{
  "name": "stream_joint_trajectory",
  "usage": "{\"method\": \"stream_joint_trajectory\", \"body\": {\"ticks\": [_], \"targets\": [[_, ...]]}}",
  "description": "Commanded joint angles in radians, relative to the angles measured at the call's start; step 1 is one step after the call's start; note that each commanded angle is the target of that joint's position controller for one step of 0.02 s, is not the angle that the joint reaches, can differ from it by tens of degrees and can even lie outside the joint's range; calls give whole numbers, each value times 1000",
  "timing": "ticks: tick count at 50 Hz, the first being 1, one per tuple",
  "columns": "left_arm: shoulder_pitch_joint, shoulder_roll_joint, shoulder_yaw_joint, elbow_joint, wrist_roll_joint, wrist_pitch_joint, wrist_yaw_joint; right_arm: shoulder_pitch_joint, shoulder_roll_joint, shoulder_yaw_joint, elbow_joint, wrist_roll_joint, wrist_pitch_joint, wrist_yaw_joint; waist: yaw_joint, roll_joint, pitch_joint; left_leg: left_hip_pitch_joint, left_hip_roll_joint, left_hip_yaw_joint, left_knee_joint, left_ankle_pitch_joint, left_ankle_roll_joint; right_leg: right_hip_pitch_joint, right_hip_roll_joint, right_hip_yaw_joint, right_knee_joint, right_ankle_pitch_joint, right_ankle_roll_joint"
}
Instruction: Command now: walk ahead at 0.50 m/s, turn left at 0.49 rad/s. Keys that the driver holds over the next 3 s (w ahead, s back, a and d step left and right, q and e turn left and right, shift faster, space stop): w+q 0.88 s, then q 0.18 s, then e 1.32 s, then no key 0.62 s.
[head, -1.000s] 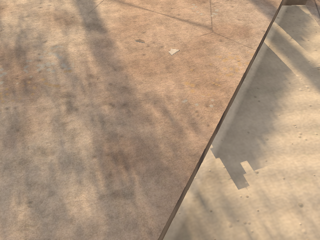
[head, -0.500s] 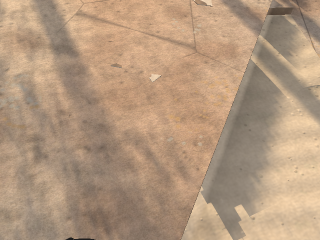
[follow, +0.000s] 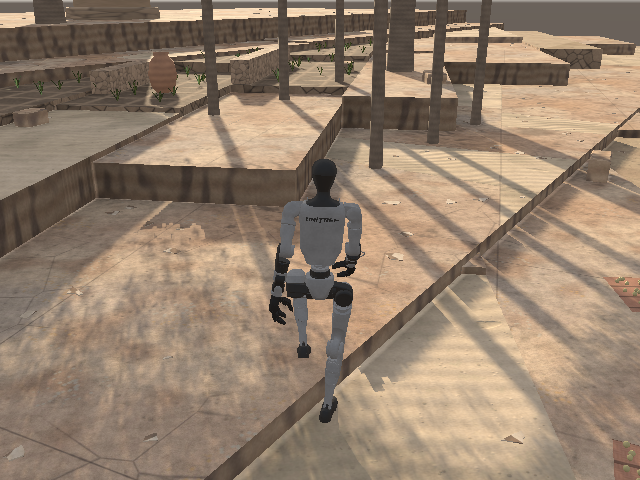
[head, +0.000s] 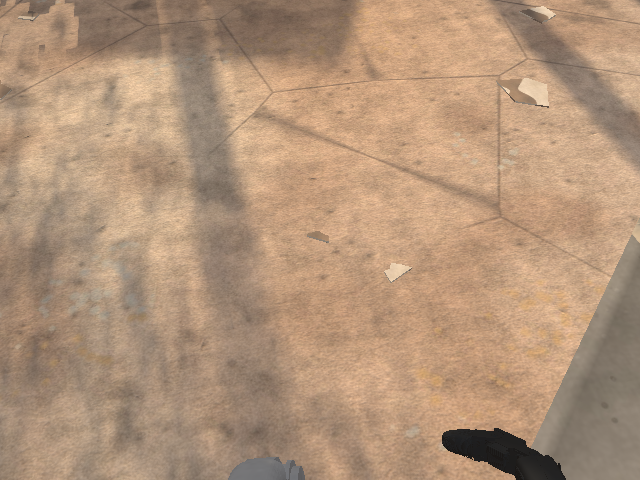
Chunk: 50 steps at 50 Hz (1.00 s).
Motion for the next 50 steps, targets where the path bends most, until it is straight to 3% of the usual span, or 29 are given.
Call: {"method": "stream_joint_trajectory", "body": {"ticks": [1, 3, 4, 5, 6, 7, 8, 9, 10, 11, 12, 14, 17, 18, 19, 22, 24, 26, 27, 28, 29, 30, 31, 32, 34, 39, 44, 47, 50], "targets": [[78, 193, 44, -42, -15, 8, 43, -46, -44, -4, -46, 1, 0, 5, -23, -60, 2, 205, -9, 132, -291, -123, 35, 77, -225, 20, -52, 1071, 52], [64, 227, 57, -77, 1, 25, 67, -17, -60, -8, -35, 20, 9, 8, -46, -156, -66, 394, -79, 184, -454, -280, 69, 126, -305, 0, 74, 1623, 47], [40, 238, 65, -98, 11, 36, 73, 76, -92, -21, -9, 13, 15, 10, -85, -212, -119, 459, -106, 171, -495, -348, 99, 183, -341, -5, 208, 1772, 37], [14, 256, 75, -139, 14, 37, 62, 162, -143, -38, 3, 5, 9, 15, -109, -257, -181, 555, -149, 129, -577, -424, 133, 194, -357, -3, 383, 1822, 14], [-44, 284, 90, -192, -1, 31, 42, 271, -197, -60, 12, -3, -12, 19, -169, -235, -233, 784, -127, -56, -737, -394, 193, 33, -356, -4, 640, 1703, 4], [-121, 223, 83, -286, -7, 11, 2, 330, -325, -104, 19, -7, -20, 8, -198, 65, -260, 1012, 92, -651, -1109, -577, 322, -386, -183, 9, 1090, 855, 37], [-296, 241, 105, -355, 33, -1, -39, 278, -377, -140, 47, 5, -8, 2, -182, 108, -178, 1016, 192, -1192, -1482, -539, 387, -707, 40, 228, 1393, 88, 56], [-260, 176, 87, -408, 47, -8, -56, 215, -357, -135, 51, 8, -16, -1, -75, 29, -34, 935, 255, -1140, -1480, -554, 371, -854, -14, 342, 1514, 49, 51], [-270, 144, 72, -415, 36, -7, -52, 250, -294, -118, 85, 0, -33, 1, -47, -91, 97, 786, 250, -1010, -1433, -475, 324, -888, -31, 326, 1520, 15, 46], [-241, 114, 64, -425, 19, 2, -34, 251, -254, -104, 116, -17, -51, -2, 24, -148, 184, 672, 206, -823, -1380, -271, 251, -887, -51, 306, 1463, -32, 50], [-204, 98, 53, -434, 21, 19, -20, 212, -219, -92, 124, -27, -71, -6, 87, -142, 199, 597, 150, -657, -1358, -75, 193, -856, -69, 294, 1403, -56, 64], [-220, 95, 41, -465, 41, 53, -13, 211, -257, -105, 139, -25, -103, 12, 94, -47, 146, 611, 49, -461, -1387, 33, 157, -821, -81, 263, 1281, -51, 63], [-318, 176, 51, -520, 52, 62, -30, 293, -310, -125, 155, -7, -112, 11, 44, -8, 99, 697, -24, -358, -1465, 235, 172, -711, -98, 188, 868, 32, 83], [-340, 153, 42, -520, 37, 61, -41, 302, -288, -122, 134, 0, -105, 3, 19, -31, 66, 714, -53, -306, -1476, 321, 155, -594, -87, 165, 679, 55, 105], [-390, 126, 34, -535, 22, 57, -49, 327, -300, -126, 125, 1, -106, -1, -13, 21, 31, 785, -37, -322, -1493, 453, 146, -543, -68, 160, 583, 128, 115], [-466, 150, 35, -543, 10, 44, -58, 411, -365, -153, 128, 3, -104, -6, -75, 53, -25, 1106, 37, -365, -1465, 650, 123, -579, -39, 177, 381, 243, 97], [-446, 181, 47, -524, 11, 31, -53, 412, -382, -159, 110, 5, -102, -6, -64, 72, -56, 1187, 57, -367, -1376, 808, 86, -477, -5, 186, 275, 230, 69], [-287, 239, 76, -473, 11, 21, -37, 381, -402, -165, 86, -1, -110, 2, 19, 85, -129, 1171, 51, -376, -1169, 940, 37, -238, 29, 200, 202, 188, 43], [-163, 269, 92, -444, 13, 13, -23, 338, -391, -164, 62, 5, -117, 11, 97, 49, -187, 1056, 25, -367, -994, 815, 17, -27, -37, 233, 161, 238, 23], [-22, 331, 110, -438, 39, 13, -2, 342, -304, -138, 24, 8, -125, 22, 146, -54, -297, 887, -21, -312, -736, 440, 12, 200, -256, 435, 178, 35, -12], [-102, 405, 125, -456, 77, 18, -1, 485, -233, -119, -14, 45, -120, 24, 27, -325, -372, 568, -150, -216, -448, -215, -30, 387, -501, 907, 98, 114, -154], [-165, 318, 122, -477, 54, 28, -7, 456, -319, -129, 11, 6, -105, 13, 32, -179, -324, 497, -68, -226, -353, -112, -23, 277, -469, 966, 44, -66, -178], [-219, 229, 97, -478, 40, 25, -12, 370, -333, -133, 1, -5, -100, 18, 39, -76, -187, 496, -31, -222, -371, -21, -31, 138, -417, 801, 23, -114, -151], [-223, 199, 89, -459, 35, 20, -18, 320, -327, -131, -14, -7, -96, 23, 34, -24, -104, 499, -4, -215, -405, 17, -36, 40, -373, 677, -3, -50, -118], [-199, 191, 86, -416, 25, 5, -15, 301, -311, -129, -29, -19, -73, 44, 14, -75, -21, 511, 28, -208, -445, 30, -46, -65, -308, 506, -41, 115, -76], [-145, 227, 98, -343, 9, -27, -24, 234, -274, -120, -56, -36, -39, 57, -1, -113, 37, 431, 49, -185, -539, 107, -68, -84, -302, 311, -103, 354, -73], [-135, 234, 100, -299, 13, -21, -33, 80, -244, -105, -95, -24, -43, 73, 23, -121, 86, 463, 62, -112, -845, 295, -66, -78, -250, 133, -123, 381, -36], [-113, 257, 105, -272, 7, -5, -21, 14, -215, -95, -114, -22, -50, 90, 42, -98, 111, 559, 41, -19, -1039, 294, -43, -36, -258, 65, -74, 612, -13], [-99, 296, 115, -253, -1, 19, 1, 80, -238, -109, -103, -37, -59, 82, 15, -140, 49, 676, -35, 27, -1121, 205, 1, 66, -265, 26, 102, 942, 19]]}}
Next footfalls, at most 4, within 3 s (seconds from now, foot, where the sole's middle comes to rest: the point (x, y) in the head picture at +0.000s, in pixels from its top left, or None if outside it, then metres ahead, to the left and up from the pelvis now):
0.12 left None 0.18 0.04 -0.65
0.56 right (372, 443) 0.54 -0.04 -0.65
1.06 left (212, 379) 0.68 0.29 -0.65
1.58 right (301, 362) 0.72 0.10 -0.65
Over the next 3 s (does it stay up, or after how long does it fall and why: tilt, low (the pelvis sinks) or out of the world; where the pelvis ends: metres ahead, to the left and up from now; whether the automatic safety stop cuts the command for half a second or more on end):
stays up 0.60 0.16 0.13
